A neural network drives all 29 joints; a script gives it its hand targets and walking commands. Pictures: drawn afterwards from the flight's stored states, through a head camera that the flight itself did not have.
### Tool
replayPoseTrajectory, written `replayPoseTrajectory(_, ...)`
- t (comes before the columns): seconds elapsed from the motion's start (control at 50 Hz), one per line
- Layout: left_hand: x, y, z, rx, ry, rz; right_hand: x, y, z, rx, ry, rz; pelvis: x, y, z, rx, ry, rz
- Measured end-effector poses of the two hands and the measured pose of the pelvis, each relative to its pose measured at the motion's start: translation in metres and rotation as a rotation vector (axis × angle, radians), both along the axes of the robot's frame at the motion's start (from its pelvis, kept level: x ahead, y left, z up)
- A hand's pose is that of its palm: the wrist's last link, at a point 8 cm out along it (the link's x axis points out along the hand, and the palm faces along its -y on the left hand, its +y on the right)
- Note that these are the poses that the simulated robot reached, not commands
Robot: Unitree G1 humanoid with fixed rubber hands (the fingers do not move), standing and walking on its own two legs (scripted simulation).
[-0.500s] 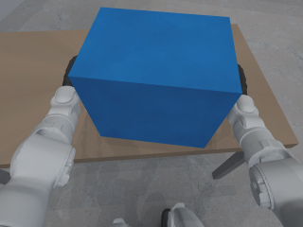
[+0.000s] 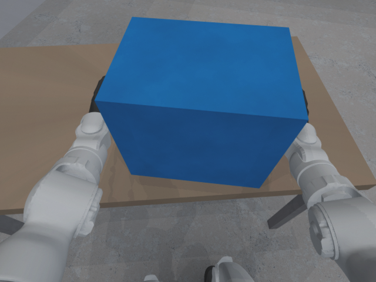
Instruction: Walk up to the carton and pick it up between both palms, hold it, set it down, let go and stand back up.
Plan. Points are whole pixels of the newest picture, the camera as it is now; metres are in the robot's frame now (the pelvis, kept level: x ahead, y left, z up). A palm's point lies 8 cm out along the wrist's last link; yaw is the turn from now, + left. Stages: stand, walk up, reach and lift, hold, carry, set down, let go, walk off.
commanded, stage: reach and lift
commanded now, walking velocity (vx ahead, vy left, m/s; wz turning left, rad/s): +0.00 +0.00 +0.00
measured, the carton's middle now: (200, 109) +0.48 -0.06 +0.06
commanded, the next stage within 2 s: none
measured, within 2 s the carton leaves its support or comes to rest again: leaves its support in 1.04 s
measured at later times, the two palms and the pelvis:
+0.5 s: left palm (102, 111) +0.49 +0.15 +0.08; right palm (294, 120) +0.42 -0.25 +0.06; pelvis +0.01 +0.00 +0.01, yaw +0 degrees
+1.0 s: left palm (95, 118) +0.46 +0.16 +0.08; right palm (291, 122) +0.41 -0.24 +0.07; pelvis +0.01 +0.00 +0.04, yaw +0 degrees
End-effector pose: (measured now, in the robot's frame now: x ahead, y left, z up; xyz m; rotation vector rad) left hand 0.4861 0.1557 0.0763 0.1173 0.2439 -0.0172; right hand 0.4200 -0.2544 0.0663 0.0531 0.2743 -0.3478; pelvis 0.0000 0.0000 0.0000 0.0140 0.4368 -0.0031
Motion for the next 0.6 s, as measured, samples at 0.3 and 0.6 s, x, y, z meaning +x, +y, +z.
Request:
replayPoseTrajectory(0.3,0.0007,-0.0022,0.0001,-0.005,-0.011,-0.010,0.0031,0.0006,-0.0017,0.018,-0.013,-0.011,0.0052,0.0021,0.0054,-0.005,-0.001,-0.006)
replayPoseTrajectory(0.6,0.0006,-0.0035,0.0014,-0.001,-0.025,-0.020,0.0052,0.0002,-0.0018,0.012,-0.014,-0.003,0.0061,0.0006,0.0100,-0.004,0.014,-0.003)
